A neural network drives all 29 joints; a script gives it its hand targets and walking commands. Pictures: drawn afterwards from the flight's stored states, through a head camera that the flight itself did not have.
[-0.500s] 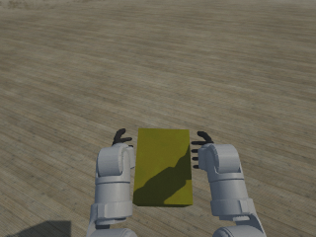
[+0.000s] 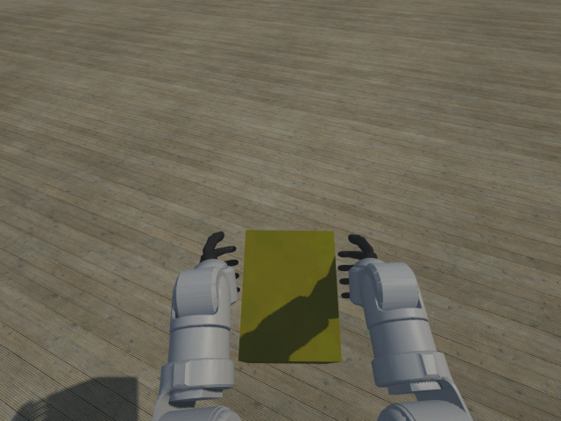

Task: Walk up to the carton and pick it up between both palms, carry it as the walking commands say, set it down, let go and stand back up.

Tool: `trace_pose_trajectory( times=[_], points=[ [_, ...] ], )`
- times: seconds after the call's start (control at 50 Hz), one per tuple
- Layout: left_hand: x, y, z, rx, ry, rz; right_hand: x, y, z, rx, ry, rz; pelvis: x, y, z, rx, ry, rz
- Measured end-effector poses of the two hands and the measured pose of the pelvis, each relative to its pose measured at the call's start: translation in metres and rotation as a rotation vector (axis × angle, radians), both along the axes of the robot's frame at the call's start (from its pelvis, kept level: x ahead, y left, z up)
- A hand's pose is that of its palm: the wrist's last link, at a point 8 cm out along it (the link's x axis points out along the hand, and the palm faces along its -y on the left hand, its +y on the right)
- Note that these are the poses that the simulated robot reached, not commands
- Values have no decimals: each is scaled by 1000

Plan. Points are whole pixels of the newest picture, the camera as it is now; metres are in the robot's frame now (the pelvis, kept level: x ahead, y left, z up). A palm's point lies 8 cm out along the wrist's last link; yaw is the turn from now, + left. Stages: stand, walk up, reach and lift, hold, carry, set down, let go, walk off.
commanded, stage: carry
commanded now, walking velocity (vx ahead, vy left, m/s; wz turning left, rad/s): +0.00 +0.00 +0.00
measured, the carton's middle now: (288, 301) +0.35 +0.01 -0.05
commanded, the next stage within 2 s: none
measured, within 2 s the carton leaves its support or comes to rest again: neither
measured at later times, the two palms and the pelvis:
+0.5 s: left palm (226, 280) +0.32 +0.10 +0.06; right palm (382, 284) +0.30 -0.13 +0.06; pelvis +0.00 -0.01 +0.00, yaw -1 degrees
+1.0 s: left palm (229, 284) +0.31 +0.09 +0.07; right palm (389, 290) +0.29 -0.14 +0.06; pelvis -0.01 -0.01 +0.00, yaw -2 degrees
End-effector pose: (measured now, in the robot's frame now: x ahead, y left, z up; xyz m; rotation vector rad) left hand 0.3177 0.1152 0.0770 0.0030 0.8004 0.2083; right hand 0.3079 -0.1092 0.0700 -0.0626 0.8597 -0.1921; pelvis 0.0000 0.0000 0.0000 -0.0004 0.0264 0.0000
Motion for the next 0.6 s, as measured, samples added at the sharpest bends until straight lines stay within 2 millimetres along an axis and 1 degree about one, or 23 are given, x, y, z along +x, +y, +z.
trace_pose_trajectory(
  times=[0.06,0.12,0.24,0.3,0.34,0.38,0.44,0.6],
  points=[
    [4,-2,5,11,-37,12,4,-2,3,15,-36,5,2,-2,-1,4,7,-6],
    [11,-5,-1,6,-37,-7,11,-6,-5,37,-39,-2,5,-3,-2,6,12,-7],
    [10,-13,5,-20,-83,-34,7,-17,0,54,-90,-9,5,-8,-4,8,2,-8],
    [9,-17,2,-20,-72,-49,5,-21,-1,31,-79,0,6,-11,-4,6,5,-11],
    [8,-20,-4,-14,-54,-64,3,-23,-5,19,-60,3,7,-12,-4,6,4,-12],
    [6,-20,-10,-1,-32,-71,0,-24,-9,27,-42,-2,7,-12,-5,7,1,-14],
    [3,-19,-13,-1,-33,-75,-3,-23,-11,25,-43,8,5,-12,-5,8,-6,-14],
    [2,-15,-13,9,-51,-62,-3,-20,-18,38,-58,30,2,-11,-4,8,-3,-15]
  ],
)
